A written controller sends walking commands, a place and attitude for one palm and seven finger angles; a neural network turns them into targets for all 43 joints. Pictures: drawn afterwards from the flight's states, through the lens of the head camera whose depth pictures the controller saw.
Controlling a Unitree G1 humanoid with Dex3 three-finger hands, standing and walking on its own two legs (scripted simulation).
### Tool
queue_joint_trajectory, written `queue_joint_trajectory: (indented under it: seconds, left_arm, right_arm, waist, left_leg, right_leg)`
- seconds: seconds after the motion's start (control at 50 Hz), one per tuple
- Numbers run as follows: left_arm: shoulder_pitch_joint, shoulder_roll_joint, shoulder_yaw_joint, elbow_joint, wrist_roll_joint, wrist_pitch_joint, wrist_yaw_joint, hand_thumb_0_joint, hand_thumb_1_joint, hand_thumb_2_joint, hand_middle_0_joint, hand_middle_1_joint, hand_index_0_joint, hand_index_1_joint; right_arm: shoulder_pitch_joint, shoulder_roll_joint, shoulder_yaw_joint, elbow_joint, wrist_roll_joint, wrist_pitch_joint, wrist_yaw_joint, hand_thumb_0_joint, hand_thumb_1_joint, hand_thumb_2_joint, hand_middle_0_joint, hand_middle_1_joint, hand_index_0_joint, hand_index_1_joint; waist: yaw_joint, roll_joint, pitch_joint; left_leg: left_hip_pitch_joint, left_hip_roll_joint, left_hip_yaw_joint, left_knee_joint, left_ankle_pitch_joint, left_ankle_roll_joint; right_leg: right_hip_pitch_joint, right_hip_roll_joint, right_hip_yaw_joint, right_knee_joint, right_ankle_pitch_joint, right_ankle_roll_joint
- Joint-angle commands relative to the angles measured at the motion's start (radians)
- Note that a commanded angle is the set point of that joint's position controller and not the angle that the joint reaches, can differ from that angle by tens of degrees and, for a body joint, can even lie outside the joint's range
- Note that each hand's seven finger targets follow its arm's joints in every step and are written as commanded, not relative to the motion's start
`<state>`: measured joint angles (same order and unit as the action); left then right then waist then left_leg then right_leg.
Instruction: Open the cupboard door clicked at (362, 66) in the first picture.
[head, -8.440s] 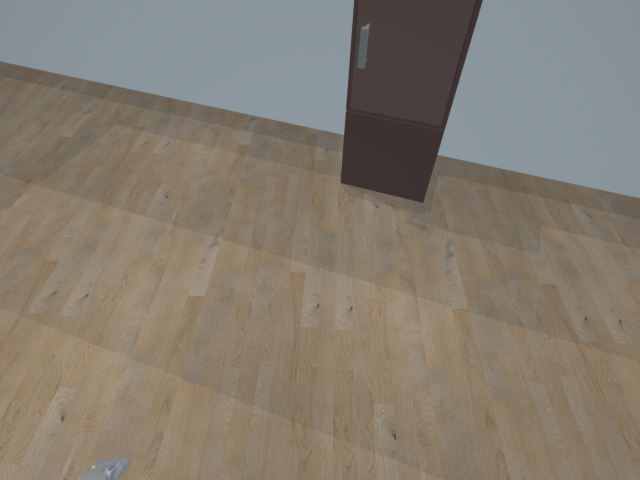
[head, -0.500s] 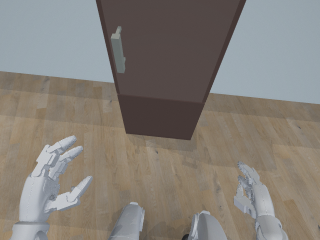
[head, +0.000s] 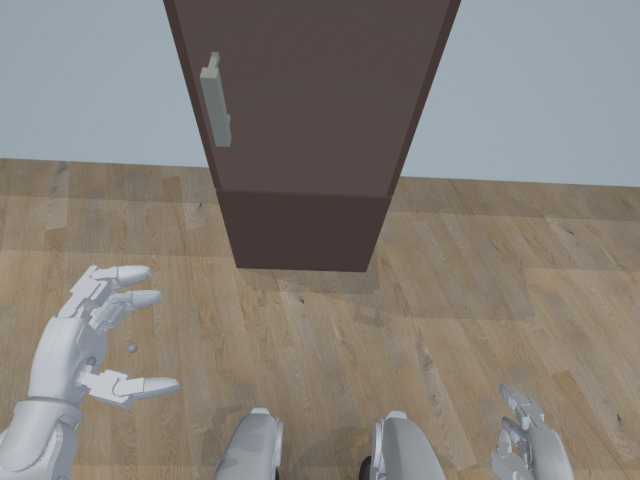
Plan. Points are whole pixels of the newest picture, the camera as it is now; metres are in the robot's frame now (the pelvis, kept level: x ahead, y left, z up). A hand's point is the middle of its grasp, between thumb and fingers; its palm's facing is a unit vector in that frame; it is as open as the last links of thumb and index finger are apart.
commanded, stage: raise the hand with hooked fingers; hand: left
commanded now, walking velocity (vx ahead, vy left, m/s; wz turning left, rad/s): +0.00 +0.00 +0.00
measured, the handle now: (219, 101) +0.65 +0.20 +0.04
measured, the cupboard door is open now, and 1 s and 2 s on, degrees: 0 0 0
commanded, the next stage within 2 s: move the hooked fingers beside the handle in 1.00 s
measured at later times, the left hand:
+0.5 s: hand (96, 295) +0.30 +0.27 +0.05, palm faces +0.07 -1.00 -0.07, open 14.0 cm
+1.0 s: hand (106, 301) +0.30 +0.26 +0.04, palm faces +0.02 -1.00 -0.07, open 14.0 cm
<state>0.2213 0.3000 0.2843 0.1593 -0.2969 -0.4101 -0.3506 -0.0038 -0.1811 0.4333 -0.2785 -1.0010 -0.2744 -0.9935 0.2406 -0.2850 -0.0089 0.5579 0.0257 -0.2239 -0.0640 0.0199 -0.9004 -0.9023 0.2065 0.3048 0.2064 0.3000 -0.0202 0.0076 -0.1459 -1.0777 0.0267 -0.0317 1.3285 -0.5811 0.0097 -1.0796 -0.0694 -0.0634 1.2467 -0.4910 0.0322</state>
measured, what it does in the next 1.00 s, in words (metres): stands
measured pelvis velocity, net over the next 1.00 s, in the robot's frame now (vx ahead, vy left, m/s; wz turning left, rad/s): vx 0.02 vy -0.01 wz -0.01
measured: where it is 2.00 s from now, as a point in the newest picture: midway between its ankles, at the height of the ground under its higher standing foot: outside the picture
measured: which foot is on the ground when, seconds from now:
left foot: down 0.00-1.00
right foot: down 0.00-1.00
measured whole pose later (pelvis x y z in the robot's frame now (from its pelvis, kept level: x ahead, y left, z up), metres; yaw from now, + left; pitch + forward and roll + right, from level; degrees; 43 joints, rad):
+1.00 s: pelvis +0.02 -0.01 +0.01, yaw -1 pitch +21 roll -3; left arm 0.05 0.38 0.44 0.34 -0.36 -0.38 -0.49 -0.02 -0.50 0.30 -0.30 -1.20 -0.30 -1.20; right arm 0.23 -0.27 0.02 0.52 0.02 -0.18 -0.05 0.02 -0.90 -0.90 0.21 0.30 0.21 0.30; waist -0.02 0.01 -0.15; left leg -1.07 0.04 -0.04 1.30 -0.59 0.00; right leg -1.08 -0.05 -0.07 1.22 -0.50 0.02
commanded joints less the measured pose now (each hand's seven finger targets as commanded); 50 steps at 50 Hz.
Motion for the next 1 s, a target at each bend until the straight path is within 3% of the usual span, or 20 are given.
queue_joint_trajectory:
  seconds: [0.0,0.04,0.1,0.14,0.2,0.24,0.28,0.34,0.36,0.42,0.5,0.54,0.58,0.66,0.7,0.74,0.8,0.88,0.98]
  left_arm:
    - [-0.058,0.216,0.171,-0.282,-0.064,-0.054,-0.019,0.0,-0.407,0.34,-0.293,-1.14,-0.293,-1.14]
    - [-0.06,0.217,0.199,-0.275,-0.07,-0.066,0.013,0.0,-0.453,0.32,-0.297,-1.17,-0.297,-1.17]
    - [-0.082,0.158,0.152,-0.192,-0.05,-0.071,0.028,0.0,-0.5,0.3,-0.3,-1.2,-0.3,-1.2]
    - [-0.125,0.145,0.118,-0.129,-0.04,-0.056,0.003,0.0,-0.5,0.3,-0.3,-1.2,-0.3,-1.2]
    - [-0.191,0.187,0.116,-0.065,-0.027,-0.023,-0.061,0.0,-0.5,0.3,-0.3,-1.2,-0.3,-1.2]
    - [-0.239,0.231,0.145,-0.068,-0.039,-0.008,-0.103,0.0,-0.5,0.3,-0.3,-1.2,-0.3,-1.2]
    - [-0.272,0.291,0.204,-0.113,-0.055,-0.012,-0.124,0.0,-0.5,0.3,-0.3,-1.2,-0.3,-1.2]
    - [-0.259,0.339,0.284,-0.122,-0.089,-0.04,-0.118,0.0,-0.5,0.3,-0.3,-1.2,-0.3,-1.2]
    - [-0.261,0.326,0.283,-0.117,-0.094,-0.049,-0.117,0.0,-0.5,0.3,-0.3,-1.2,-0.3,-1.2]
    - [-0.269,0.303,0.276,-0.054,-0.097,-0.053,-0.113,0.0,-0.5,0.3,-0.3,-1.2,-0.3,-1.2]
    - [-0.277,0.286,0.24,0.049,-0.088,-0.002,-0.156,0.0,-0.5,0.3,-0.3,-1.2,-0.3,-1.2]
    - [-0.269,0.283,0.23,0.031,-0.099,0.014,-0.18,0.0,-0.5,0.3,-0.3,-1.2,-0.3,-1.2]
    - [-0.265,0.316,0.254,-0.002,-0.1,0.017,-0.186,0.0,-0.5,0.3,-0.3,-1.2,-0.3,-1.2]
    - [-0.268,0.359,0.311,-0.06,-0.107,-0.032,-0.143,0.0,-0.5,0.3,-0.3,-1.2,-0.3,-1.2]
    - [-0.259,0.323,0.299,-0.023,-0.107,-0.049,-0.119,0.0,-0.5,0.3,-0.3,-1.2,-0.3,-1.2]
    - [-0.279,0.324,0.297,-0.006,-0.103,-0.056,-0.106,0.0,-0.5,0.3,-0.3,-1.2,-0.3,-1.2]
    - [-0.278,0.299,0.257,0.026,-0.085,-0.039,-0.12,0.0,-0.5,0.3,-0.3,-1.2,-0.3,-1.2]
    - [-0.288,0.323,0.249,-0.033,-0.079,-0.033,-0.147,0.0,-0.5,0.3,-0.3,-1.2,-0.3,-1.2]
    - [-0.289,0.318,0.279,0.001,-0.104,-0.051,-0.137,0.0,-0.5,0.3,-0.3,-1.2,-0.3,-1.2]
  right_arm:
    - [-0.021,-0.124,-0.054,-0.173,0.004,-0.062,-0.007,0.0,-0.9,-0.9,0.2,0.3,0.2,0.3]
    - [-0.018,-0.115,-0.053,-0.165,-0.005,-0.058,0.001,0.0,-0.9,-0.9,0.2,0.3,0.2,0.3]
    - [-0.016,-0.117,-0.051,-0.151,-0.007,-0.048,0.014,0.0,-0.9,-0.9,0.2,0.3,0.2,0.3]
    - [-0.007,-0.128,-0.048,-0.148,-0.008,-0.042,0.016,0.0,-0.9,-0.9,0.2,0.3,0.2,0.3]
    - [0.001,-0.15,-0.047,-0.155,0.001,-0.035,0.009,0.0,-0.9,-0.9,0.2,0.3,0.2,0.3]
    - [0.007,-0.154,-0.044,-0.163,0.002,-0.035,-0.001,0.0,-0.9,-0.9,0.2,0.3,0.2,0.3]
    - [0.002,-0.15,-0.044,-0.165,0.002,-0.037,-0.005,0.0,-0.9,-0.9,0.2,0.3,0.2,0.3]
    - [0.007,-0.14,-0.042,-0.159,-0.009,-0.043,-0.006,0.0,-0.9,-0.9,0.2,0.3,0.2,0.3]
    - [0.005,-0.133,-0.04,-0.154,-0.009,-0.043,-0.002,0.0,-0.9,-0.9,0.2,0.3,0.2,0.3]
    - [0.001,-0.133,-0.041,-0.138,-0.008,-0.041,0.005,0.0,-0.9,-0.9,0.2,0.3,0.2,0.3]
    - [0.016,-0.152,-0.045,-0.135,0.003,-0.028,0.009,0.0,-0.9,-0.9,0.2,0.3,0.2,0.3]
    - [0.023,-0.158,-0.049,-0.15,0.006,-0.028,0.008,0.0,-0.9,-0.9,0.2,0.3,0.2,0.3]
    - [0.027,-0.16,-0.052,-0.157,0.005,-0.024,0.011,0.0,-0.9,-0.9,0.2,0.3,0.2,0.3]
    - [0.026,-0.15,-0.051,-0.157,-0.004,-0.023,0.017,0.0,-0.9,-0.9,0.2,0.3,0.2,0.3]
    - [0.019,-0.144,-0.051,-0.152,-0.002,-0.019,0.019,0.0,-0.9,-0.9,0.2,0.3,0.2,0.3]
    - [0.015,-0.145,-0.05,-0.154,-0.002,-0.015,0.017,0.0,-0.9,-0.9,0.2,0.3,0.2,0.3]
    - [0.018,-0.15,-0.048,-0.156,0.004,-0.008,0.014,0.0,-0.9,-0.9,0.2,0.3,0.2,0.3]
    - [0.022,-0.154,-0.049,-0.163,0.005,-0.007,0.008,0.0,-0.9,-0.9,0.2,0.3,0.2,0.3]
    - [0.012,-0.144,-0.043,-0.154,0.001,-0.008,0.003,0.0,-0.9,-0.9,0.2,0.3,0.2,0.3]
  waist:
    - [0.049,0.1,-0.334]
    - [0.054,0.102,-0.321]
    - [0.022,0.106,-0.253]
    - [-0.002,0.101,-0.209]
    - [-0.017,0.054,-0.214]
    - [-0.011,0.063,-0.253]
    - [0.013,0.1,-0.333]
    - [0.035,0.068,-0.387]
    - [0.037,0.077,-0.394]
    - [0.026,0.103,-0.354]
    - [0.009,0.086,-0.325]
    - [0.012,0.061,-0.362]
    - [0.02,0.073,-0.39]
    - [0.034,0.074,-0.395]
    - [0.026,0.064,-0.333]
    - [0.019,0.07,-0.31]
    - [0.01,0.092,-0.299]
    - [0.012,0.119,-0.357]
    - [0.009,0.056,-0.32]
  left_leg:
    - [0.238,-0.035,-0.02,-0.296,0.256,-0.005]
    - [0.24,-0.032,-0.027,-0.286,0.309,-0.014]
    - [0.222,-0.029,-0.026,-0.275,0.275,-0.019]
    - [0.193,-0.03,-0.027,-0.265,0.251,-0.017]
    - [0.168,-0.03,-0.021,-0.26,0.195,-0.006]
    - [0.18,-0.031,-0.018,-0.251,0.227,-0.002]
    - [0.227,-0.03,-0.015,-0.248,0.292,-0.004]
    - [0.232,-0.028,-0.014,-0.22,0.392,-0.004]
    - [0.237,-0.028,-0.011,-0.215,0.417,-0.006]
    - [0.216,-0.025,-0.007,-0.209,0.4,-0.01]
    - [0.189,-0.024,-0.002,-0.215,0.359,-0.005]
    - [0.2,-0.025,-0.001,-0.212,0.395,0.002]
    - [0.214,-0.025,0.002,-0.218,0.408,0.001]
    - [0.22,-0.022,-0.004,-0.22,0.427,-0.004]
    - [0.195,-0.024,-0.002,-0.225,0.37,-0.006]
    - [0.17,-0.026,-0.001,-0.228,0.319,-0.003]
    - [0.176,-0.027,0.004,-0.244,0.266,-0.001]
    - [0.226,-0.025,0.001,-0.247,0.313,0.001]
    - [0.182,-0.027,-0.002,-0.232,0.28,0.003]
  right_leg:
    - [0.262,0.077,-0.016,-0.171,0.095,-0.059]
    - [0.251,0.084,-0.027,-0.15,0.125,-0.062]
    - [0.183,0.085,-0.035,-0.145,0.107,-0.058]
    - [0.154,0.087,-0.035,-0.145,0.098,-0.06]
    - [0.159,0.085,-0.021,-0.168,0.069,-0.055]
    - [0.186,0.089,-0.015,-0.163,0.093,-0.058]
    - [0.229,0.085,-0.007,-0.16,0.141,-0.061]
    - [0.273,0.091,-0.005,-0.139,0.226,-0.061]
    - [0.277,0.089,-0.003,-0.135,0.252,-0.059]
    - [0.239,0.085,-0.005,-0.13,0.235,-0.056]
    - [0.224,0.083,-0.004,-0.143,0.212,-0.053]
    - [0.256,0.085,0.0,-0.144,0.249,-0.054]
    - [0.272,0.083,0.002,-0.149,0.261,-0.051]
    - [0.269,0.089,-0.001,-0.137,0.255,-0.055]
    - [0.236,0.087,-0.004,-0.143,0.205,-0.053]
    - [0.226,0.088,0.0,-0.15,0.155,-0.055]
    - [0.213,0.082,0.004,-0.166,0.116,-0.051]
    - [0.238,0.083,0.007,-0.168,0.16,-0.053]
    - [0.232,0.087,0.007,-0.17,0.133,-0.049]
